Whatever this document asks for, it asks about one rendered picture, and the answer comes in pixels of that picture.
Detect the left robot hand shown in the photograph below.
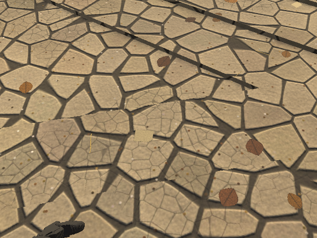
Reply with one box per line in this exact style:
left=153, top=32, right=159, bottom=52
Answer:
left=33, top=220, right=85, bottom=238

